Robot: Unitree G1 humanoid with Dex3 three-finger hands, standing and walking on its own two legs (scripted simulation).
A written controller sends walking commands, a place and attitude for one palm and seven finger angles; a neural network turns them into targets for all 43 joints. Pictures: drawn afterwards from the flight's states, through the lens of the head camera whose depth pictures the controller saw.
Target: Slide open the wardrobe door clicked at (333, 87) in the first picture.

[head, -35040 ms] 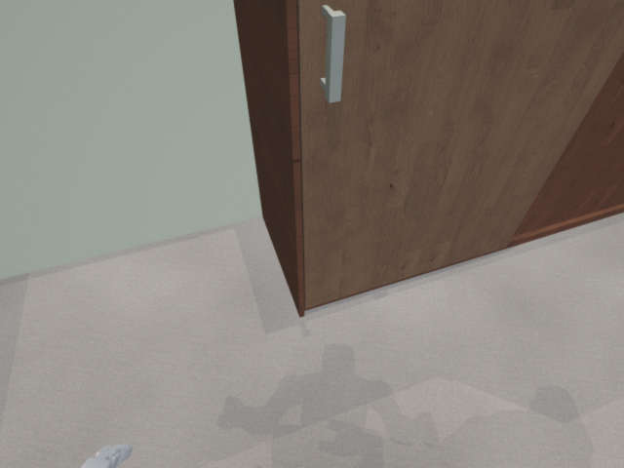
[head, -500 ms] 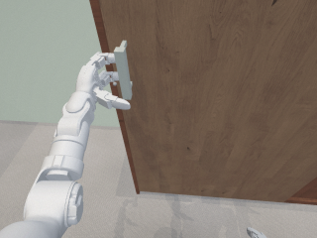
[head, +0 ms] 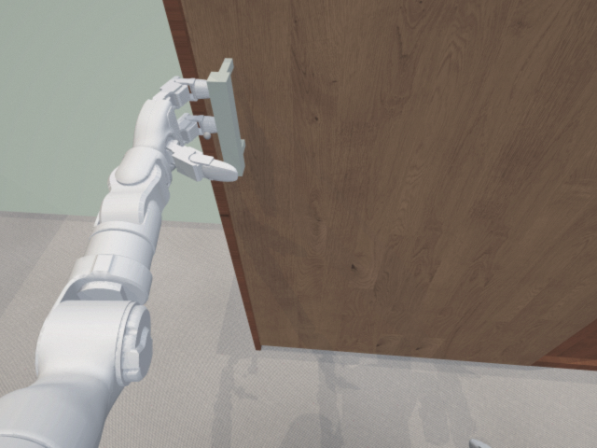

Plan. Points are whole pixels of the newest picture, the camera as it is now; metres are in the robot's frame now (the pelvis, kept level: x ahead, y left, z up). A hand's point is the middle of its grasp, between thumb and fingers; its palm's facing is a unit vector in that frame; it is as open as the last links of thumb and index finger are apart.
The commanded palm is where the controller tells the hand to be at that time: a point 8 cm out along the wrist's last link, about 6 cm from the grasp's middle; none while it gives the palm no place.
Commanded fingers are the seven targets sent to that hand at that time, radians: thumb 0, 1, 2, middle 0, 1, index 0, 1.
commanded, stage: slide the fingers in behind the handle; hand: left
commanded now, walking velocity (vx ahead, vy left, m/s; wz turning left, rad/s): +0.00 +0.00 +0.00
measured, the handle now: (231, 119) +0.50 +0.10 +0.19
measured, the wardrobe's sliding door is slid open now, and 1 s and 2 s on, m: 0.00 0.00 0.00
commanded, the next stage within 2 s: grip the handle and tug to test in 1.86 s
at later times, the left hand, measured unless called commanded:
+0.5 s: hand (204, 147) +0.43 +0.12 +0.19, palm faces -0.07 -1.00 -0.01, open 14.0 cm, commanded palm +0.42 +0.17 +0.19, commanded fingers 0.00 -0.50 0.30 -0.30 -1.20 -0.30 -1.20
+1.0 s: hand (232, 143) +0.45 +0.09 +0.19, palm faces -0.10 -1.00 +0.01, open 14.0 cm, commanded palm +0.42 +0.14 +0.19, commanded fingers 0.00 -0.50 0.30 -0.30 -1.20 -0.30 -1.20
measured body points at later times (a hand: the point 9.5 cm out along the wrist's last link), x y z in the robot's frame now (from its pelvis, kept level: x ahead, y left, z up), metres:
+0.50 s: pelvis +0.00 +0.01 +0.00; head +0.00 +0.00 +0.45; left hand +0.43 +0.18 +0.19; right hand +0.11 -0.24 -0.11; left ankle +0.01 +0.12 -0.74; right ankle -0.02 -0.11 -0.74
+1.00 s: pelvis +0.00 +0.01 +0.00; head +0.00 -0.01 +0.45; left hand +0.45 +0.14 +0.19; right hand +0.08 -0.25 -0.12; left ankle +0.01 +0.12 -0.74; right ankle -0.02 -0.11 -0.74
